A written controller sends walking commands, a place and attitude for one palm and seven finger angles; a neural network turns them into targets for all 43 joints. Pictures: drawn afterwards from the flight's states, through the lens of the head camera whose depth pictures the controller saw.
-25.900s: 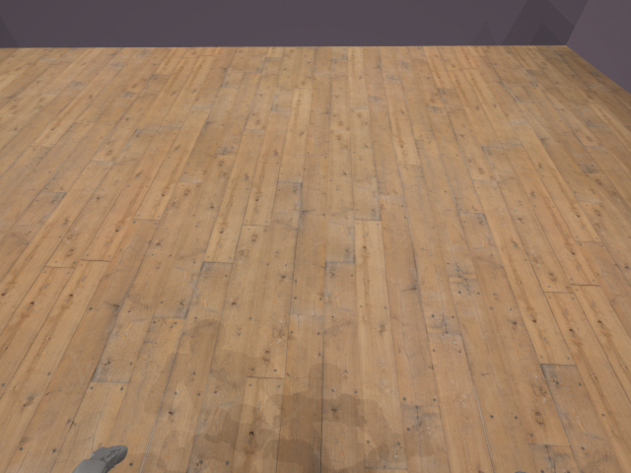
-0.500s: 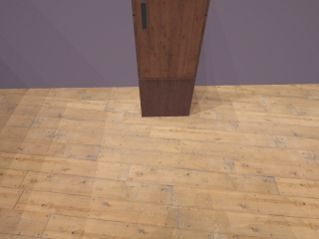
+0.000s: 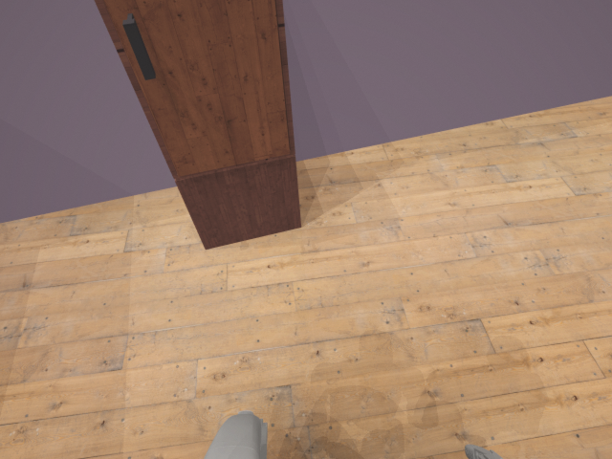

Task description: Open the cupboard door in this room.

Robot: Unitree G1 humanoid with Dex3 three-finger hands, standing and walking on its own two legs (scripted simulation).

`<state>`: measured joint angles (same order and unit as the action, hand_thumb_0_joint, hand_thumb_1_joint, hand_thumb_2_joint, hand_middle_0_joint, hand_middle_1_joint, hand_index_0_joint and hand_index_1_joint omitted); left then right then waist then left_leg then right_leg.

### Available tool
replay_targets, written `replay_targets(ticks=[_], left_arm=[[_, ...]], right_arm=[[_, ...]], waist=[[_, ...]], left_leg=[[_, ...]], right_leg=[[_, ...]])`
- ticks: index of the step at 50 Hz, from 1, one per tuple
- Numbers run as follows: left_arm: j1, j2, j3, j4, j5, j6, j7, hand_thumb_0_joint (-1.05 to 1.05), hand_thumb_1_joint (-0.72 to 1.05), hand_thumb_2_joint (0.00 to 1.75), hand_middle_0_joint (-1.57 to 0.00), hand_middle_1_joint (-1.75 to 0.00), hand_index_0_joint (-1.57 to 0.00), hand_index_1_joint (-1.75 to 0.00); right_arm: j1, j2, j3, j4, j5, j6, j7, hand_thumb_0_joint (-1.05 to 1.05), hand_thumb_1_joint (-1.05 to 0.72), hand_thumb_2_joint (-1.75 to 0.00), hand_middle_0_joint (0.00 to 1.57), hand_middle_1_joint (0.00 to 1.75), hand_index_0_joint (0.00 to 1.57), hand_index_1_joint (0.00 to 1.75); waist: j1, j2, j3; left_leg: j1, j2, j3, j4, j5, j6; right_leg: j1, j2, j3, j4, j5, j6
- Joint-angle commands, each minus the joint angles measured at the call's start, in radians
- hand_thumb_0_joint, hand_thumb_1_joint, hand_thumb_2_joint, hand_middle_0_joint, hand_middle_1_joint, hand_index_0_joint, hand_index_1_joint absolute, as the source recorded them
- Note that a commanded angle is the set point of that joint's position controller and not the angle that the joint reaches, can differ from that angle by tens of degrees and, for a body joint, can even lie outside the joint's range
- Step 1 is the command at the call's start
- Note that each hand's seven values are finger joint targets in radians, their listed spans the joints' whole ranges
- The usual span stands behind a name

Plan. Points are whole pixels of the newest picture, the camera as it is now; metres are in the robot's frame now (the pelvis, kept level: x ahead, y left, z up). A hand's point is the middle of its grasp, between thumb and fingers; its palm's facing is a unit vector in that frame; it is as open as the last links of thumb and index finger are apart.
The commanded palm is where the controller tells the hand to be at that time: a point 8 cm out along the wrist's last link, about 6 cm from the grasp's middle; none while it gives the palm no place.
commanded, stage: walk to a spot facing it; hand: left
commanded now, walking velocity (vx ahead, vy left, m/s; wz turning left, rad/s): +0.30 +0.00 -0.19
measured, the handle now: (140, 46) +0.91 +0.46 +0.08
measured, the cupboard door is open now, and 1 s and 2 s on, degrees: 0 0 0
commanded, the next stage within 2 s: turn to face it in 0.08 s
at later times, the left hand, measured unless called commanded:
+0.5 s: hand (183, 368) +0.27 +0.25 -0.18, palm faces +0.05 -0.98 -0.21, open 7.4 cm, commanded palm none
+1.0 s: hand (201, 404) +0.21 +0.20 -0.16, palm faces +0.31 -0.91 -0.28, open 7.3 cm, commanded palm none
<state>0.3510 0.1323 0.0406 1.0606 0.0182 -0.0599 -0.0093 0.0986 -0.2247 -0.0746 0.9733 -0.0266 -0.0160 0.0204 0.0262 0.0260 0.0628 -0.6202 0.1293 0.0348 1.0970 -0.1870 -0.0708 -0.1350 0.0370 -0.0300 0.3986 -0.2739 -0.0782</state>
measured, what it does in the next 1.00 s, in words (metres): walks ahead, turning left: left foot, then right foot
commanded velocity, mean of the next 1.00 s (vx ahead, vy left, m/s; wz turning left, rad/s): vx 0.04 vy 0.00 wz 0.31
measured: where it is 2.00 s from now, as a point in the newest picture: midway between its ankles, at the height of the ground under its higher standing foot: (306, 385)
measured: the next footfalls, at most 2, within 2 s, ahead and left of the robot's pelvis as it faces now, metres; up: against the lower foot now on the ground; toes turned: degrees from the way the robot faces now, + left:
left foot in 0.24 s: +0.25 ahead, +0.15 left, +0.00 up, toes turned +5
right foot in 0.70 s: +0.29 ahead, -0.08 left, +0.00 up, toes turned +4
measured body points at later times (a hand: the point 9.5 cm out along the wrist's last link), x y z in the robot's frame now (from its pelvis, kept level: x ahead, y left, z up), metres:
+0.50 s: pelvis +0.19 +0.06 -0.01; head +0.23 +0.07 +0.44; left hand +0.27 +0.30 -0.16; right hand +0.20 -0.19 -0.16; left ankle +0.21 +0.15 -0.74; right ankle +0.19 -0.08 -0.68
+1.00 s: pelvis +0.21 +0.00 +0.00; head +0.24 -0.03 +0.44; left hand +0.20 +0.25 -0.14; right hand +0.34 -0.24 -0.17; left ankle +0.14 +0.15 -0.67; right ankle +0.25 -0.08 -0.74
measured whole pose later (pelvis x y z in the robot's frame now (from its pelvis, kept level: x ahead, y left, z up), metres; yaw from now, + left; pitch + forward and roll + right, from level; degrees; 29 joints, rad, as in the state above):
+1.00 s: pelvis +0.21 +0.00 +0.00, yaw +16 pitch -1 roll +3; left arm 0.23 0.16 0.04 0.98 0.02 0.00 0.02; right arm 0.18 -0.25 -0.09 1.01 -0.01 0.06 0.00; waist 0.00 0.03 0.07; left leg -0.42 0.04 -0.01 1.04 -0.42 -0.07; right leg -0.22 -0.10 -0.19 0.51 -0.26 -0.04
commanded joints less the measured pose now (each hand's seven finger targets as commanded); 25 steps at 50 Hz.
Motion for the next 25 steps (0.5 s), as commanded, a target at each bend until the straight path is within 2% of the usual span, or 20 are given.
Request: replay_targets(ticks=[1,5,7,8,9,10,11,12,13,14,15,16,17,19,21,23,25], left_arm=[[0.104,0.171,0.031,-0.013,0.003,-0.031,0.024,0.0,0.9,0.9,-0.2,-0.3,-0.2,-0.3],[0.13,0.169,0.026,0.005,0.005,-0.021,0.031,0.0,0.9,0.9,-0.2,-0.3,-0.2,-0.3],[0.124,0.181,0.031,0.0,0.005,-0.016,0.035,0.0,0.9,0.9,-0.2,-0.3,-0.2,-0.3],[0.115,0.19,0.034,-0.003,0.003,-0.013,0.035,0.0,0.9,0.9,-0.2,-0.3,-0.2,-0.3],[0.097,0.194,0.033,-0.004,0.0,-0.013,0.036,0.0,0.9,0.9,-0.2,-0.3,-0.2,-0.3],[0.076,0.191,0.032,0.003,-0.005,-0.014,0.04,0.0,0.9,0.9,-0.2,-0.3,-0.2,-0.3],[0.083,0.172,0.027,-0.002,-0.016,-0.015,0.042,0.0,0.9,0.9,-0.2,-0.3,-0.2,-0.3],[0.134,0.114,0.014,-0.006,-0.029,-0.018,0.038,0.0,0.9,0.9,-0.2,-0.3,-0.2,-0.3],[0.128,0.102,0.005,-0.018,-0.028,-0.022,0.043,0.0,0.9,0.9,-0.2,-0.3,-0.2,-0.3],[0.088,0.113,0.008,-0.023,-0.02,-0.012,0.051,0.0,0.9,0.9,-0.2,-0.3,-0.2,-0.3],[0.033,0.103,0.005,-0.027,-0.017,-0.007,0.049,0.0,0.9,0.9,-0.2,-0.3,-0.2,-0.3],[0.0,0.1,0.012,-0.027,-0.009,0.0,0.043,0.0,0.9,0.9,-0.2,-0.3,-0.2,-0.3],[-0.012,0.095,0.013,-0.024,-0.007,0.011,0.036,0.0,0.9,0.9,-0.2,-0.3,-0.2,-0.3],[-0.009,0.08,0.013,-0.029,-0.008,0.036,0.03,0.0,0.9,0.9,-0.2,-0.3,-0.2,-0.3],[-0.018,0.081,0.021,-0.042,-0.003,0.055,0.03,0.0,0.9,0.9,-0.2,-0.3,-0.2,-0.3],[-0.048,0.095,0.025,-0.061,-0.002,0.069,0.03,0.0,0.9,0.9,-0.2,-0.3,-0.2,-0.3],[-0.116,0.104,0.027,-0.093,-0.002,0.073,0.03,0.0,0.9,0.9,-0.2,-0.3,-0.2,-0.3]], right_arm=[[-0.056,-0.02,0.009,-0.073,0.001,-0.012,0.002,0.0,-0.9,-0.9,0.2,0.3,0.2,0.3],[-0.145,-0.007,0.021,-0.104,0.005,-0.027,0.004,0.0,-0.9,-0.9,0.2,0.3,0.2,0.3],[-0.151,-0.005,0.023,-0.111,0.007,-0.034,0.001,0.0,-0.9,-0.9,0.2,0.3,0.2,0.3],[-0.123,-0.012,0.02,-0.106,0.007,-0.038,-0.005,0.0,-0.9,-0.9,0.2,0.3,0.2,0.3],[-0.047,-0.022,0.016,-0.077,0.005,-0.041,-0.014,0.0,-0.9,-0.9,0.2,0.3,0.2,0.3],[0.094,-0.044,0.011,-0.025,0.002,-0.047,-0.022,0.0,-0.9,-0.9,0.2,0.3,0.2,0.3],[0.247,-0.099,0.003,0.022,-0.002,-0.053,-0.029,0.0,-0.9,-0.9,0.2,0.3,0.2,0.3],[0.38,-0.19,-0.016,0.055,-0.009,-0.058,-0.034,0.0,-0.9,-0.9,0.2,0.3,0.2,0.3],[0.392,-0.193,-0.01,0.072,0.008,-0.038,-0.035,0.0,-0.9,-0.9,0.2,0.3,0.2,0.3],[0.332,-0.157,-0.001,0.066,0.014,-0.032,-0.039,0.0,-0.9,-0.9,0.2,0.3,0.2,0.3],[0.275,-0.12,0.01,0.055,0.014,-0.041,-0.046,0.0,-0.9,-0.9,0.2,0.3,0.2,0.3],[0.231,-0.075,0.019,0.056,0.01,-0.044,-0.049,0.0,-0.9,-0.9,0.2,0.3,0.2,0.3],[0.199,-0.046,0.028,0.053,0.011,-0.047,-0.049,0.0,-0.9,-0.9,0.2,0.3,0.2,0.3],[0.163,-0.042,0.027,0.044,0.012,-0.047,-0.049,0.0,-0.9,-0.9,0.2,0.3,0.2,0.3],[0.166,-0.051,0.009,0.03,0.009,-0.04,-0.048,0.0,-0.9,-0.9,0.2,0.3,0.2,0.3],[0.172,-0.08,0.006,0.025,0.011,-0.031,-0.045,0.0,-0.9,-0.9,0.2,0.3,0.2,0.3],[0.189,-0.089,-0.002,0.023,0.008,-0.022,-0.042,0.0,-0.9,-0.9,0.2,0.3,0.2,0.3]], waist=[[0.02,-0.116,0.034],[0.052,-0.15,0.046],[0.049,-0.156,0.041],[0.033,-0.162,0.024],[-0.006,-0.155,-0.016],[-0.065,-0.131,-0.086],[-0.117,-0.041,-0.21],[-0.141,0.191,-0.347],[-0.119,0.215,-0.357],[-0.092,0.128,-0.242],[-0.079,0.154,-0.158],[-0.055,0.15,-0.093],[-0.032,0.149,-0.065],[-0.005,0.12,-0.071],[0.003,0.071,-0.099],[0.0,0.071,-0.12],[-0.013,0.072,-0.11]], left_leg=[[-0.091,0.009,0.008,-0.123,0.02,-0.007],[-0.018,-0.033,0.06,-0.33,-0.001,0.011],[0.063,-0.059,0.072,-0.413,-0.016,0.028],[0.131,-0.081,0.085,-0.453,-0.023,0.037],[0.227,-0.112,0.108,-0.514,0.009,0.046],[0.396,-0.117,0.106,-0.602,0.109,0.059],[0.669,-0.016,0.013,-0.595,0.355,0.094],[0.922,0.257,-0.291,-0.544,0.758,0.223],[0.882,0.346,-0.38,-0.616,0.99,0.316],[0.785,0.329,-0.32,-0.636,0.983,0.334],[0.652,0.291,-0.32,-0.684,0.904,0.324],[0.558,0.236,-0.276,-0.725,0.791,0.3],[0.485,0.187,-0.218,-0.75,0.727,0.272],[0.392,0.124,-0.149,-0.767,0.648,0.237],[0.387,0.107,-0.16,-0.774,0.597,0.241],[0.414,0.108,-0.189,-0.78,0.511,0.248],[0.419,0.11,-0.22,-0.784,0.451,0.25]], right_leg=[[0.081,-0.261,0.199,-0.154,0.38,-0.087],[0.14,-0.251,0.181,-0.111,0.561,-0.079],[0.14,-0.251,0.185,-0.069,0.661,-0.074],[0.135,-0.247,0.183,-0.024,0.736,-0.068],[0.136,-0.225,0.157,0.054,0.834,-0.05],[0.111,-0.199,0.113,0.192,0.844,-0.015],[-0.025,-0.149,0.074,0.369,0.639,0.029],[-0.266,-0.024,-0.013,0.678,0.023,0.073],[-0.314,-0.01,0.044,0.857,-0.351,0.063],[-0.362,-0.058,0.073,0.886,-0.322,0.065],[-0.381,-0.091,0.065,0.869,-0.274,0.086],[-0.367,-0.114,0.05,0.842,-0.246,0.097],[-0.328,-0.135,0.039,0.774,-0.221,0.108],[-0.25,-0.126,0.012,0.673,-0.169,0.122],[-0.255,-0.115,0.001,0.659,-0.105,0.136],[-0.295,-0.115,0.004,0.652,-0.077,0.149],[-0.319,-0.12,0.008,0.619,-0.071,0.154]])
